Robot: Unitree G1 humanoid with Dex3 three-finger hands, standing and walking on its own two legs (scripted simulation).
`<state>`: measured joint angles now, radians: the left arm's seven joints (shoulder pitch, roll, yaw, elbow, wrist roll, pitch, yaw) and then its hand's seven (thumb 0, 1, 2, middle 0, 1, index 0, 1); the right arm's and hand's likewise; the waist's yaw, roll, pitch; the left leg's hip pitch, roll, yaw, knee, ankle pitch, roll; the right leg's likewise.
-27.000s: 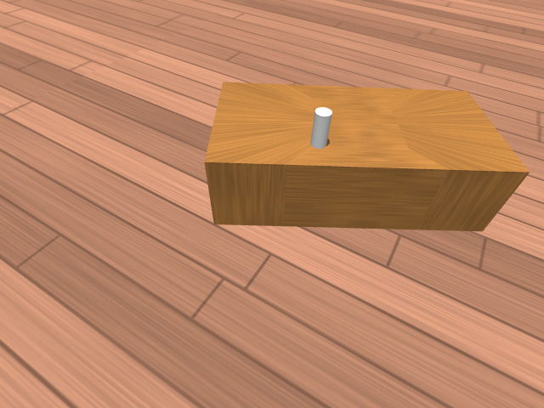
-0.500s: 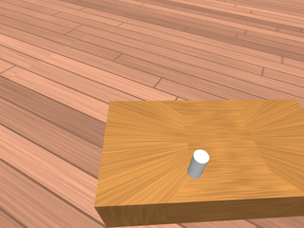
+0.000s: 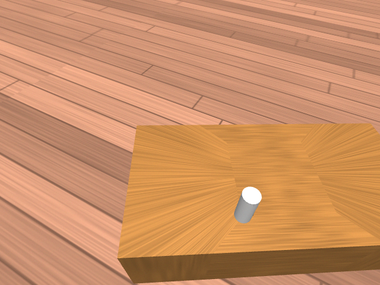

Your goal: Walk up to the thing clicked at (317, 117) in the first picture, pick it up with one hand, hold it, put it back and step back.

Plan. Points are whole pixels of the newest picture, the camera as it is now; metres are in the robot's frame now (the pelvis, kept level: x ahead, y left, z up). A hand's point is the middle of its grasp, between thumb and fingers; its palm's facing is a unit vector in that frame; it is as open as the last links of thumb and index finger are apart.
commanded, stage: stand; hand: right
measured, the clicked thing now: (246, 205) +0.46 -0.22 -0.32
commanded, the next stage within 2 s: step back in 0.48 s
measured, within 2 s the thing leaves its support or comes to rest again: neither
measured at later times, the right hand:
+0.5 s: hand out of the picture +0.07 -0.25 -0.16, palm faces -0.04 +0.94 -0.34, open 7.4 cm
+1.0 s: hand out of the picture -0.03 -0.23 -0.16, palm faces -0.08 +0.90 -0.43, open 7.4 cm
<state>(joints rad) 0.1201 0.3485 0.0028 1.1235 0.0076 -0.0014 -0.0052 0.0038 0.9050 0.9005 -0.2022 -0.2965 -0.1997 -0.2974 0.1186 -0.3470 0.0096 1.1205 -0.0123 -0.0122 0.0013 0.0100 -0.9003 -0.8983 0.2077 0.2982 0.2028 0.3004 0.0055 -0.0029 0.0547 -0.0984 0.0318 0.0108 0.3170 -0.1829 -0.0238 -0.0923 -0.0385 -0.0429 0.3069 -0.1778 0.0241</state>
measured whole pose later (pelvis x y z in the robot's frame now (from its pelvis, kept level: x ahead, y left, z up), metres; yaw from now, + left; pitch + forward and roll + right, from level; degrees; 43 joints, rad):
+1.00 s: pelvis -0.08 +0.04 -0.02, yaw +2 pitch +0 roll -1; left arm 0.01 0.42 0.07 0.88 0.01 0.07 0.03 0.00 0.91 0.90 -0.20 -0.30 -0.20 -0.30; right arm 0.17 -0.35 -0.04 0.95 -0.03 0.03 0.01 0.01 -0.90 -0.90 0.21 0.30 0.20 0.30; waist -0.02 -0.07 0.20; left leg -0.29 -0.01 -0.03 0.64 -0.34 0.02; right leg -0.50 0.09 0.16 1.08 -0.54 -0.02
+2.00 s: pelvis -0.32 +0.03 -0.03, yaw -6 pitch -2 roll +0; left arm 0.22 0.41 0.08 0.85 0.02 0.06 -0.01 0.01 0.91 0.90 -0.20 -0.30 -0.20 -0.30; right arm 0.11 -0.39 -0.04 0.79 -0.03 0.03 -0.01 0.01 -0.90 -0.90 0.21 0.30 0.21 0.30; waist 0.03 -0.02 0.18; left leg -0.43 0.08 0.01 0.63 -0.17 -0.02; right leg -0.23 0.01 0.07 0.70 -0.43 0.01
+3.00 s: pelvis -0.64 -0.01 -0.03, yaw +3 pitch -2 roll +1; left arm 0.20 0.39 0.07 0.87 0.04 0.01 0.01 0.01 0.90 0.90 -0.21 -0.30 -0.20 -0.30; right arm 0.20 -0.41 -0.05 0.94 -0.03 0.05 0.00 0.01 -0.90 -0.90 0.21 0.30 0.20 0.30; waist 0.04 0.02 0.12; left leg -0.26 -0.01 -0.05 0.70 -0.49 -0.01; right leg -0.37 -0.07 -0.05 0.70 -0.29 -0.01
